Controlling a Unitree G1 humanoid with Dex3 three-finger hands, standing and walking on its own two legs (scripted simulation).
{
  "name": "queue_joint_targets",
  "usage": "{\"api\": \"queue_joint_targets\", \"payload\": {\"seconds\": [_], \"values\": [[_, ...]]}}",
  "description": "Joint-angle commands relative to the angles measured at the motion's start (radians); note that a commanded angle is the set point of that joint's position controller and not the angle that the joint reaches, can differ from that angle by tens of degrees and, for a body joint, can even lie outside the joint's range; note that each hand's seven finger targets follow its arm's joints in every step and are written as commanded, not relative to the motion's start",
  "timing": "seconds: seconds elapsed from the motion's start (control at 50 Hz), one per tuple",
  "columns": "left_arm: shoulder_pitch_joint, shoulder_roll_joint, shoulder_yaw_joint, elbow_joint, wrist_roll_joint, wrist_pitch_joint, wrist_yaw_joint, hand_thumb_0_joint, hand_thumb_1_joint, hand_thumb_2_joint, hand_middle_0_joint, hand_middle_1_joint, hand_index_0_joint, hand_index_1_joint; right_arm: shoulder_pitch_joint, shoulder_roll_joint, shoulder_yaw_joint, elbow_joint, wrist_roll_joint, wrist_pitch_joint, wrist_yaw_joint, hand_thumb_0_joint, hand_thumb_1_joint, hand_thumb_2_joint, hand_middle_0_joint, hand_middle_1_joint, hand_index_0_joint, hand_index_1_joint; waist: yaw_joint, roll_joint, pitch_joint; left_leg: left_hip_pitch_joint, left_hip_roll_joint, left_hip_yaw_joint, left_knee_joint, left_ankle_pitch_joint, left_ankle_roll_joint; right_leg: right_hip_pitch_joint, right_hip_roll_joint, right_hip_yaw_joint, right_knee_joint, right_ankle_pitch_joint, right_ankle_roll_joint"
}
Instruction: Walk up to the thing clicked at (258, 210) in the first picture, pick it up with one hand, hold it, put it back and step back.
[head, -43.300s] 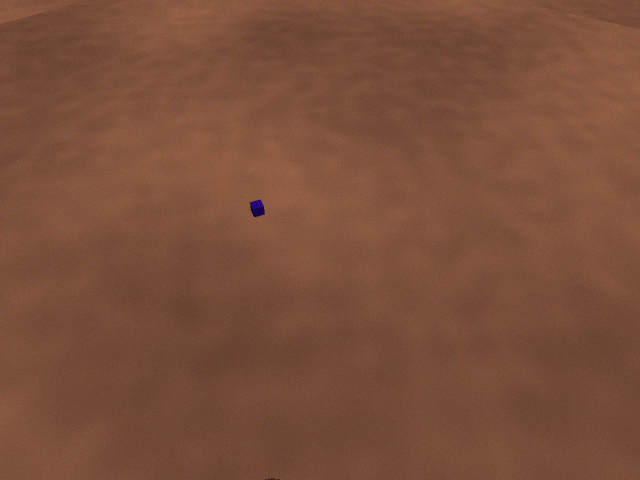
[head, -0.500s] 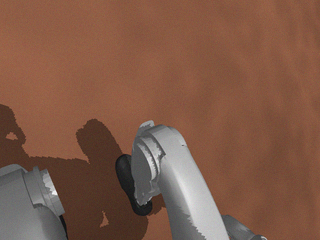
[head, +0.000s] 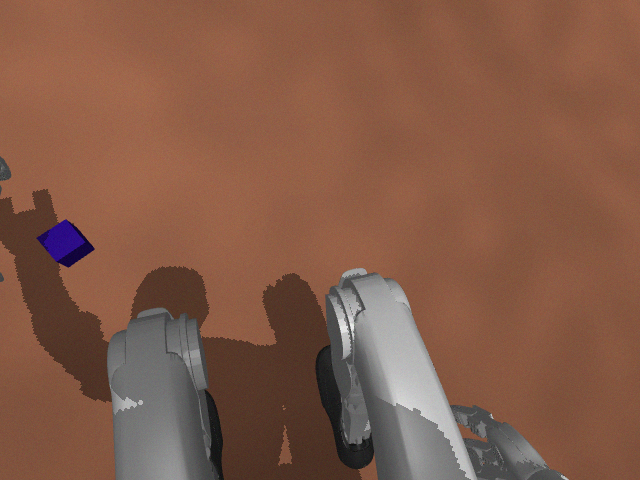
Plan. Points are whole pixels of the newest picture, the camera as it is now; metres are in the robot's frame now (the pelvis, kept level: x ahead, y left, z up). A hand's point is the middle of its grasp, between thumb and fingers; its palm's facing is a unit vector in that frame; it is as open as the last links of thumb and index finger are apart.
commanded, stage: withdraw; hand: left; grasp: from above
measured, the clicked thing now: (67, 243) +0.47 +0.32 -0.32
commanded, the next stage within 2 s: home in 0.32 s
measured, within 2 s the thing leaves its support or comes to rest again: neither
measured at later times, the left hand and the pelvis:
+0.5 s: hand (27, 202) +0.49 +0.31 -0.18, palm faces -0.38 -0.05 -0.92, open 13.5 cm; pelvis +0.00 +0.00 -0.02, yaw -1 degrees
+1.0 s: hand out of the picture +0.35 +0.28 +0.00, palm faces -0.27 -0.65 -0.71, open 9.0 cm; pelvis +0.01 +0.00 +0.11, yaw +4 degrees
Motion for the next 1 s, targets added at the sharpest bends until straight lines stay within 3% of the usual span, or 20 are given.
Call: {"api": "queue_joint_targets", "payload": {"seconds": [0.0, 0.04, 0.08, 0.12, 0.18, 0.28, 0.3, 0.4, 0.42, 0.46, 0.56, 0.6, 0.66, 0.7, 0.8, 0.84, 0.88, 0.9, 0.96, 0.98], "values": [[-0.282, 0.266, 0.053, -0.140, -0.030, -0.109, -0.079, 0.000, -0.474, 0.995, -0.095, -0.998, -0.095, -0.999, 0.203, -0.256, -0.084, -0.035, 0.009, 0.032, -0.085, 0.000, -0.891, -0.900, 0.200, 0.300, 0.200, 0.300, -0.062, 0.011, -0.453, 0.244, -0.019, 0.065, -0.248, 0.052, 0.027, 0.349, 0.034, -0.038, -0.290, -0.007, -0.086], [-0.321, 0.307, 0.070, -0.130, -0.025, -0.186, -0.091, 0.000, -0.474, 0.999, -0.088, -1.005, -0.089, -1.004, 0.188, -0.239, -0.067, -0.039, 0.001, 0.039, -0.116, 0.000, -0.887, -0.897, 0.200, 0.300, 0.200, 0.300, -0.049, 0.019, -0.477, 0.248, -0.018, 0.078, -0.228, 0.034, 0.028, 0.352, 0.033, -0.022, -0.289, -0.040, -0.086], [-0.370, 0.342, 0.079, -0.120, 0.007, -0.259, -0.075, 0.000, -0.472, 0.997, -0.082, -1.010, -0.086, -1.005, 0.175, -0.215, -0.039, -0.037, -0.006, 0.041, -0.133, 0.000, -0.884, -0.895, 0.201, 0.300, 0.200, 0.300, -0.048, 0.063, -0.488, 0.259, -0.015, 0.083, -0.220, 0.012, 0.028, 0.330, 0.035, -0.018, -0.277, -0.056, -0.076], [-0.422, 0.371, 0.087, -0.104, 0.053, -0.316, -0.023, 0.000, -0.473, 0.996, -0.081, -1.007, -0.086, -1.002, 0.156, -0.202, -0.023, -0.035, -0.015, 0.043, -0.143, 0.000, -0.882, -0.894, 0.201, 0.300, 0.200, 0.300, -0.035, 0.128, -0.533, 0.303, -0.007, 0.073, -0.219, 0.000, 0.022, 0.298, 0.041, -0.016, -0.241, -0.057, -0.074], [-0.500, 0.343, 0.071, -0.097, 0.122, -0.336, 0.079, 0.000, -0.465, 0.988, -0.081, -1.000, -0.089, -0.992, 0.147, -0.217, -0.006, -0.019, -0.036, 0.061, -0.147, 0.000, -0.877, -0.892, 0.201, 0.300, 0.200, 0.300, -0.044, 0.274, -0.585, 0.436, -0.002, 0.058, -0.240, 0.067, 0.002, 0.221, 0.037, -0.057, -0.189, 0.035, -0.079], [-0.592, 0.273, 0.022, -0.017, 0.197, -0.254, 0.211, 0.000, -0.467, 0.983, -0.082, -0.997, -0.090, -0.987, 0.196, -0.237, -0.031, 0.014, -0.046, 0.094, -0.144, 0.000, -0.880, -0.892, 0.201, 0.300, 0.200, 0.300, -0.080, 0.392, -0.621, 0.547, -0.002, 0.050, -0.271, 0.192, -0.014, 0.142, 0.029, -0.104, -0.142, 0.159, -0.087], [-0.621, 0.275, 0.027, -0.022, 0.200, -0.231, 0.228, 0.000, -0.458, 0.981, -0.091, -0.995, -0.100, -0.985, 0.214, -0.240, -0.040, 0.016, -0.048, 0.093, -0.142, 0.000, -0.881, -0.892, 0.201, 0.300, 0.200, 0.300, -0.080, 0.410, -0.660, 0.566, -0.001, 0.048, -0.270, 0.226, -0.015, 0.141, 0.029, -0.108, -0.133, 0.186, -0.087], [-0.485, 0.292, 0.086, 0.092, 0.193, -0.109, 0.283, 0.000, -0.392, 0.919, -0.141, -0.928, -0.153, -0.916, 0.250, -0.251, -0.059, 0.007, -0.042, 0.086, -0.138, 0.000, -0.880, -0.890, 0.200, 0.299, 0.200, 0.299, -0.045, 0.412, -0.719, 0.612, 0.001, 0.035, -0.289, 0.327, -0.022, 0.148, 0.012, -0.110, -0.109, 0.256, -0.080], [-0.475, 0.312, 0.089, 0.092, 0.201, -0.087, 0.282, 0.000, -0.370, 0.865, -0.221, -0.848, -0.213, -0.836, 0.246, -0.238, -0.055, 0.004, -0.037, 0.087, -0.135, 0.000, -0.883, -0.894, 0.199, 0.299, 0.199, 0.299, -0.034, 0.414, -0.745, 0.600, -0.003, 0.049, -0.282, 0.332, -0.016, 0.175, 0.018, -0.102, -0.113, 0.263, -0.084], [-0.467, 0.356, 0.131, 0.064, 0.188, -0.054, 0.271, 0.000, -0.320, 0.855, -0.236, -0.688, -0.210, -0.676, 0.249, -0.228, -0.060, -0.013, -0.029, 0.088, -0.128, 0.000, -0.885, -0.895, 0.199, 0.299, 0.199, 0.299, -0.016, 0.396, -0.768, 0.565, -0.010, 0.060, -0.285, 0.313, -0.008, 0.214, 0.016, -0.087, -0.118, 0.258, -0.085], [-0.398, 0.333, 0.165, -0.068, 0.058, -0.028, 0.192, 0.000, -0.148, 0.668, -0.183, -0.439, -0.169, -0.452, 0.266, -0.207, -0.078, -0.033, -0.005, 0.073, -0.115, 0.000, -0.891, -0.897, 0.199, 0.299, 0.199, 0.300, 0.007, 0.335, -0.823, 0.517, -0.014, 0.085, -0.310, 0.253, 0.014, 0.327, 0.018, -0.063, -0.176, 0.218, -0.077], [-0.325, 0.314, 0.187, -0.130, -0.001, -0.029, 0.148, 0.000, -0.088, 0.672, -0.182, -0.423, -0.169, -0.435, 0.282, -0.205, -0.097, -0.037, 0.004, 0.071, -0.113, 0.000, -0.892, -0.897, 0.199, 0.299, 0.199, 0.299, 0.028, 0.320, -0.837, 0.496, -0.019, 0.093, -0.340, 0.221, 0.017, 0.372, 0.013, -0.055, -0.208, 0.190, -0.076], [-0.234, 0.238, 0.173, -0.319, -0.096, -0.021, 0.071, 0.000, 0.070, 0.707, -0.184, -0.402, -0.173, -0.412, 0.298, -0.195, -0.136, -0.048, 0.034, 0.074, -0.115, 0.000, -0.893, -0.898, 0.199, 0.300, 0.199, 0.300, 0.070, 0.333, -0.940, 0.577, -0.016, 0.104, -0.398, 0.223, 0.013, 0.432, 0.013, -0.033, -0.252, 0.197, -0.078], [-0.114, 0.131, 0.137, -0.437, -0.199, 0.000, 0.020, 0.000, 0.188, 0.696, -0.177, -0.356, -0.169, -0.363, 0.295, -0.190, -0.151, -0.069, 0.053, 0.076, -0.120, 0.000, -0.895, -0.898, 0.200, 0.300, 0.199, 0.300, 0.069, 0.289, -0.899, 0.578, -0.014, 0.097, -0.448, 0.185, 0.016, 0.452, 0.014, -0.031, -0.300, 0.179, -0.077], [0.121, 0.007, 0.121, -0.618, -0.435, 0.075, -0.087, 0.000, 0.558, 0.791, -0.186, -0.316, -0.183, -0.319, 0.248, -0.161, -0.157, -0.098, 0.089, 0.082, -0.156, 0.000, -0.898, -0.899, 0.200, 0.300, 0.200, 0.300, 0.069, 0.097, -0.739, 0.521, -0.007, 0.098, -0.521, 0.144, 0.037, 0.552, 0.021, -0.006, -0.433, 0.170, -0.067], [0.211, -0.045, 0.095, -0.691, -0.505, 0.098, -0.124, 0.000, 0.718, 0.809, -0.184, -0.279, -0.184, -0.279, 0.220, -0.147, -0.160, -0.115, 0.101, 0.077, -0.170, 0.000, -0.900, -0.900, 0.200, 0.300, 0.200, 0.300, 0.075, 0.062, -0.697, 0.545, -0.001, 0.089, -0.566, 0.130, 0.038, 0.585, 0.017, 0.001, -0.476, 0.155, -0.065], [0.264, -0.054, 0.106, -0.800, -0.561, 0.112, -0.138, 0.000, 0.878, 0.897, -0.199, -0.299, -0.199, -0.299, 0.186, -0.140, -0.167, -0.133, 0.111, 0.071, -0.186, 0.000, -0.900, -0.900, 0.200, 0.300, 0.200, 0.300, 0.104, 0.086, -0.712, 0.633, 0.009, 0.073, -0.629, 0.120, 0.030, 0.610, 0.014, 0.007, -0.506, 0.142, -0.068], [0.241, -0.041, 0.126, -0.898, -0.589, 0.116, -0.138, 0.000, 0.900, 0.900, -0.200, -0.299, -0.200, -0.299, 0.176, -0.138, -0.174, -0.148, 0.116, 0.067, -0.195, 0.000, -0.900, -0.900, 0.200, 0.300, 0.200, 0.300, 0.116, 0.111, -0.744, 0.677, 0.011, 0.068, -0.654, 0.105, 0.028, 0.633, 0.012, 0.011, -0.529, 0.134, -0.068], [0.333, -0.111, 0.109, -0.959, -0.662, 0.143, -0.132, 0.000, 0.900, 0.900, -0.200, -0.299, -0.200, -0.299, 0.121, -0.118, -0.164, -0.168, 0.130, 0.053, -0.217, 0.000, -0.900, -0.900, 0.200, 0.300, 0.200, 0.300, 0.114, 0.124, -0.671, 0.752, 0.018, 0.041, -0.753, 0.047, 0.022, 0.653, 0.008, 0.013, -0.581, 0.099, -0.067], [0.361, -0.112, 0.130, -0.975, -0.679, 0.153, -0.123, 0.000, 0.900, 0.900, -0.200, -0.299, -0.200, -0.299, 0.109, -0.114, -0.167, -0.173, 0.134, 0.047, -0.227, 0.000, -0.900, -0.900, 0.200, 0.300, 0.200, 0.300, 0.123, 0.117, -0.659, 0.780, 0.018, 0.042, -0.776, 0.034, 0.021, 0.664, 0.008, 0.018, -0.609, 0.085, -0.067]]}}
